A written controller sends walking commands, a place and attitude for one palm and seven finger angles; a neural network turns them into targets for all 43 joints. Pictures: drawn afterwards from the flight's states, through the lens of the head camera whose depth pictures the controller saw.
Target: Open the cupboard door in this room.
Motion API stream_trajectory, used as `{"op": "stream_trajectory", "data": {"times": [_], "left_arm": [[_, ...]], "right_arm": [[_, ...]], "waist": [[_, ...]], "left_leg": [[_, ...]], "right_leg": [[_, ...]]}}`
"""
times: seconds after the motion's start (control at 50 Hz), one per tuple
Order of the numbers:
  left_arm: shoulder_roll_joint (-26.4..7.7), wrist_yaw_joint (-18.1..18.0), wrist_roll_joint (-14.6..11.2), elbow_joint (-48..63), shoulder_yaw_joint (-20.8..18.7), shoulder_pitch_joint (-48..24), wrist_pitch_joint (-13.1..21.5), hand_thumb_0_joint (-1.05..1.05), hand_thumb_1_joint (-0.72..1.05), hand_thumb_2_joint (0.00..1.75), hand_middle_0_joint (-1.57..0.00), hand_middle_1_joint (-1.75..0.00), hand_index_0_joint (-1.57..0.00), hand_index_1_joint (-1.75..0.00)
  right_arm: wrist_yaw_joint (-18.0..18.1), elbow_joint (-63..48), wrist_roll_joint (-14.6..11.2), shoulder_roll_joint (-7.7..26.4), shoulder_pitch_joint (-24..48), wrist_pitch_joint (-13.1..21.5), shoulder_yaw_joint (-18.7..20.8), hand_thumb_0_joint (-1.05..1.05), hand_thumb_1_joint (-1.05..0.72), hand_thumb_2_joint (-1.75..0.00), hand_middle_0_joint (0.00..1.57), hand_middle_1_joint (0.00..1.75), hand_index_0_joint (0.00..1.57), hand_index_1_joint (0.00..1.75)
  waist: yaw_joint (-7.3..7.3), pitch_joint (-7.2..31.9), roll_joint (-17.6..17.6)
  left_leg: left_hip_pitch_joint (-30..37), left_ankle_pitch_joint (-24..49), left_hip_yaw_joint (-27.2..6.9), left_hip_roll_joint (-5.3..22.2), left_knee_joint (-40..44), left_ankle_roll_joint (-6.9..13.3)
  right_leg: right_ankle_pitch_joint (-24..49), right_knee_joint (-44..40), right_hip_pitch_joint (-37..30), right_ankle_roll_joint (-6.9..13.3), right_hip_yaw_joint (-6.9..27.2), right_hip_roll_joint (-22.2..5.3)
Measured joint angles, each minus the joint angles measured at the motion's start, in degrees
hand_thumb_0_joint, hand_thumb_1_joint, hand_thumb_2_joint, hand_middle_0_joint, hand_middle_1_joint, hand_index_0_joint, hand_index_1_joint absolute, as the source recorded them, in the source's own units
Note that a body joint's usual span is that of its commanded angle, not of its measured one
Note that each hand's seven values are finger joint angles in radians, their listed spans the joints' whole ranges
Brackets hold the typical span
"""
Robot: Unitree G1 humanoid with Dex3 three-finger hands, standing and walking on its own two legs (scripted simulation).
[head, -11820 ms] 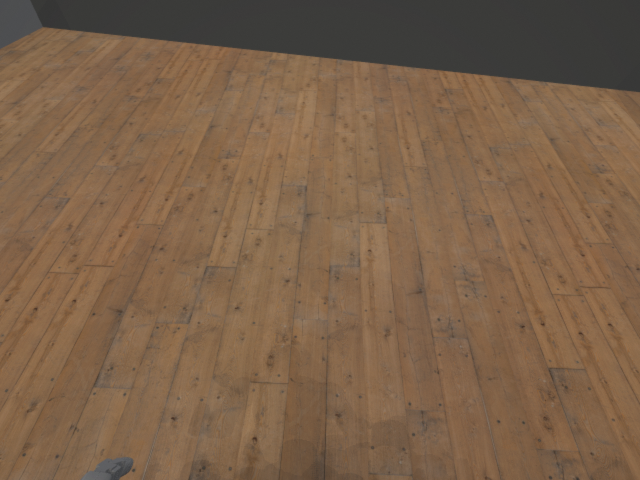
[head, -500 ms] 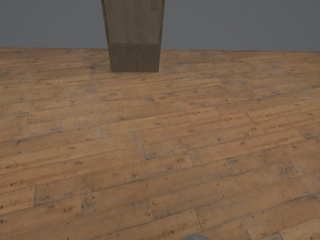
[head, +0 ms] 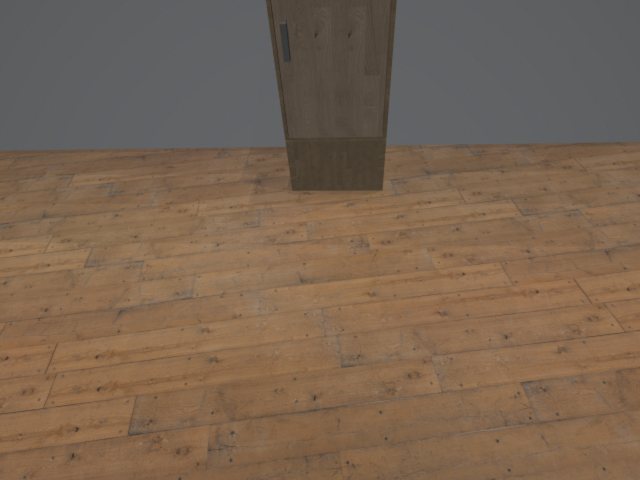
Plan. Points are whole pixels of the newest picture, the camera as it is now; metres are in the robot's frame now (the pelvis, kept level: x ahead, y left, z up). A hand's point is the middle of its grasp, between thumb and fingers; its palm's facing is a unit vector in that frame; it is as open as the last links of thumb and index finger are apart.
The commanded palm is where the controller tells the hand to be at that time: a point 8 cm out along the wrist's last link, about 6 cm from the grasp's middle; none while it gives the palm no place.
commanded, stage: turn or walk to find it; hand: left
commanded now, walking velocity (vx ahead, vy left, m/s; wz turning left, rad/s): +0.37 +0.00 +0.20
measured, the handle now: (286, 40) +1.55 +0.22 -0.02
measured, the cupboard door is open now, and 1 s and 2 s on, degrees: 0 0 0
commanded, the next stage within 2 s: stand and wait in 0.52 s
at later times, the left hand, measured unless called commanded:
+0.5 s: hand out of the picture +0.06 +0.19 -0.18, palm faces +0.21 -0.97 -0.13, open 7.4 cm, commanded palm none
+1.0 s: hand (228, 314) +0.45 +0.22 -0.16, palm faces +0.06 -0.98 -0.20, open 7.4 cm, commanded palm none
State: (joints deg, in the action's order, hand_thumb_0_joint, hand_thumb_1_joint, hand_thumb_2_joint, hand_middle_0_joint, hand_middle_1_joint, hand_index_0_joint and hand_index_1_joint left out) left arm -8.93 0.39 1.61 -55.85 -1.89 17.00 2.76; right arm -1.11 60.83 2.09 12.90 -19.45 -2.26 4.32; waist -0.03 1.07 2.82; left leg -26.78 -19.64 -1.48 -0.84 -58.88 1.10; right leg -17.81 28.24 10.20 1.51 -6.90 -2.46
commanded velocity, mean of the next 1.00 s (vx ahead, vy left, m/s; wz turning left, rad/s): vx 0.18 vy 0.00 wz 0.04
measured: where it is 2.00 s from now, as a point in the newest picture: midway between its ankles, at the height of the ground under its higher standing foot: (318, 441)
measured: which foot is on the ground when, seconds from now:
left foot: up 0.00-0.38, down 0.40-0.90, up 0.92-1.00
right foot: down 0.00-0.42, up 0.44-0.86, down 0.88-1.00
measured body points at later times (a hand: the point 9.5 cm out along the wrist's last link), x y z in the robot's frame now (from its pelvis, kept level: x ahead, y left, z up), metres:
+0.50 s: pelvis +0.21 +0.07 -0.02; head +0.25 +0.08 +0.43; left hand +0.06 +0.24 -0.16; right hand +0.36 -0.13 -0.16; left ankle +0.26 +0.15 -0.74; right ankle +0.05 -0.07 -0.65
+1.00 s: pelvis +0.37 +0.05 -0.01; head +0.39 +0.03 +0.44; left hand +0.45 +0.28 -0.15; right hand +0.35 -0.16 -0.18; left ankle +0.29 +0.16 -0.70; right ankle +0.45 -0.03 -0.74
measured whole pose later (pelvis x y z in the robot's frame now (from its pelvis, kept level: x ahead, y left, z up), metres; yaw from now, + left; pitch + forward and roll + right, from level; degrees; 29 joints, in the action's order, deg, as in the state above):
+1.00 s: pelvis +0.37 +0.05 -0.01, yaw +5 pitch -3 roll +1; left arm -7.0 -0.6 1.1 -58.5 0.0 7.2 2.2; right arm 1.4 64.5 0.4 8.5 -18.6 -0.4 1.5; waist 2.2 -5.0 2.9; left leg -13.3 -31.5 3.5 1.8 -50.1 -1.0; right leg -10.9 31.8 18.4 3.0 -7.8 -2.3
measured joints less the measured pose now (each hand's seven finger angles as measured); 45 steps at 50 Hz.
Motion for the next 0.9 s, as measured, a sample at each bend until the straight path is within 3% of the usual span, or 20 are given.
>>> {"op": "stream_trajectory", "data": {"times": [0.08,0.18,0.28,0.36,0.4,0.42,0.46,0.5,0.54,0.62,0.7,0.86,0.9], "left_arm": [[1.7,-0.3,-0.2,-4.4,0.7,5.5,0.3,0.01,0.90,0.90,-0.19,-0.30,-0.20,-0.30],[3.6,-0.9,0.0,-8.1,1.4,11.0,1.2,0.01,0.90,0.90,-0.19,-0.30,-0.20,-0.30],[5.1,-1.3,0.3,-10.8,1.9,14.7,1.6,0.01,0.90,0.90,-0.19,-0.30,-0.20,-0.30],[5.4,-1.4,0.4,-12.5,1.8,16.0,1.1,0.01,0.90,0.90,-0.20,-0.30,-0.20,-0.30],[5.4,-1.2,0.1,-13.5,1.7,16.4,0.8,0.01,0.90,0.90,-0.20,-0.30,-0.20,-0.30],[5.2,-1.1,-0.2,-14.1,1.6,15.7,0.3,0.01,0.90,0.90,-0.20,-0.30,-0.20,-0.30],[4.7,-0.8,-0.7,-13.8,1.6,13.5,-0.5,0.01,0.90,0.90,-0.20,-0.30,-0.20,-0.30],[3.7,-0.8,-0.9,-12.9,1.2,10.6,-0.9,0.01,0.90,0.90,-0.20,-0.30,-0.20,-0.30],[2.1,-0.7,-0.5,-11.4,0.4,6.9,-1.0,0.01,0.90,0.90,-0.20,-0.30,-0.20,-0.30],[-1.1,-0.9,0.1,-6.8,-1.1,-0.6,-1.4,0.01,0.91,0.90,-0.19,-0.30,-0.20,-0.30],[-2.7,-1.0,0.1,-2.5,-1.7,-7.0,-1.8,0.01,0.91,0.90,-0.19,-0.30,-0.19,-0.30],[-1.8,-0.7,0.0,0.1,-0.1,-11.7,-1.9,0.00,0.91,0.90,-0.19,-0.30,-0.19,-0.30],[-0.7,-0.8,0.1,-0.5,0.5,-11.3,-1.1,0.00,0.91,0.90,-0.19,-0.30,-0.20,-0.30]], "right_arm": [[-0.2,-0.8,0.0,0.5,1.2,1.0,0.5,0.01,-0.91,-0.90,0.19,0.30,0.19,0.30],[-0.4,-0.5,-0.3,0.0,3.4,0.6,0.3,0.01,-0.91,-0.90,0.19,0.30,0.19,0.30],[-0.7,-0.5,-0.4,-1.3,7.8,0.5,-0.8,0.01,-0.91,-0.90,0.19,0.30,0.19,0.30],[-0.8,-1.8,-0.7,-2.7,12.7,1.7,-1.9,0.01,-0.91,-0.90,0.19,0.30,0.19,0.30],[-0.6,-2.8,-0.6,-3.3,14.3,3.4,-2.3,0.01,-0.91,-0.90,0.19,0.30,0.19,0.30],[-0.2,-3.2,-0.4,-3.6,15.0,4.3,-2.3,0.01,-0.91,-0.90,0.19,0.30,0.19,0.30],[0.3,-3.8,-0.6,-4.0,15.6,5.7,-2.4,0.00,-0.91,-0.90,0.19,0.30,0.19,0.30],[0.7,-3.5,-1.0,-4.5,15.1,6.3,-2.4,0.00,-0.91,-0.90,0.19,0.30,0.20,0.30],[1.2,-2.9,-1.1,-5.1,13.6,6.8,-2.4,0.00,-0.91,-0.90,0.20,0.30,0.20,0.30],[2.5,-2.9,-1.6,-3.9,10.4,8.2,-1.1,-0.04,-0.95,-0.90,0.20,0.30,0.20,0.30],[2.3,-0.7,-1.3,-2.8,6.4,7.0,-1.6,-0.03,-0.94,-0.90,0.20,0.30,0.20,0.30],[2.5,2.3,-0.6,-3.7,0.3,4.7,-2.4,-0.01,-0.92,-0.90,0.20,0.30,0.20,0.30],[2.4,3.3,-0.9,-3.8,-0.6,4.1,-2.5,0.00,-0.91,-0.90,0.20,0.30,0.20,0.30]], "waist": [[0.42,-0.4,-0.3],[-0.75,-1.6,-0.4],[-2.80,-3.5,-0.9],[-4.52,-5.4,-2.1],[-4.34,-5.9,-2.7],[-3.80,-6.4,-3.3],[-3.62,-7.1,-3.2],[-3.49,-6.7,-3.0],[-2.88,-5.9,-3.4],[-1.19,-4.0,-4.6],[-0.64,-2.3,-5.0],[1.85,-3.2,-3.5],[1.85,-3.6,-1.9]], "left_leg": [[-6.1,9.2,0.5,2.4,-6.7,-1.3],[-10.0,13.3,1.3,5.1,-4.7,-2.2],[-9.4,12.5,4.9,6.3,5.5,-1.9],[-4.8,9.1,8.4,5.0,17.7,-0.1],[-0.5,9.5,9.9,3.3,23.5,1.5],[-0.1,9.0,10.3,2.4,22.4,2.7],[1.1,5.7,10.9,2.0,19.7,3.7],[4.6,4.1,11.7,2.1,21.4,3.6],[8.7,4.3,12.3,1.6,25.2,3.1],[15.4,5.2,12.5,0.3,32.3,3.3],[20.0,4.8,11.7,-0.3,36.2,2.8],[24.4,-2.0,11.0,0.5,32.6,0.3],[23.1,-5.2,10.6,2.0,27.0,-0.6]], "right_leg": [[1.6,-7.5,-6.3,-0.3,-1.5,-0.1],[0.2,-11.7,-11.8,-0.7,-4.1,0.3],[-2.8,-12.9,-15.5,-2.0,-5.7,0.3],[-6.7,-11.4,-17.7,-4.1,-5.9,-1.0],[-10.5,-4.4,-16.5,-4.9,-5.7,-2.7],[-10.6,3.4,-13.9,-4.6,-5.2,-4.4],[-10.7,24.3,-5.1,-3.1,0.2,-4.4],[-8.6,38.8,3.4,-2.4,2.9,-3.8],[-5.3,43.6,10.4,-2.4,3.4,-4.2],[-0.1,39.7,19.9,-3.4,3.6,-5.2],[5.8,30.7,23.1,-4.5,3.3,-5.5],[10.0,7.7,13.3,-3.4,1.6,-2.2],[8.0,4.9,10.5,-0.8,0.6,-0.8]]}}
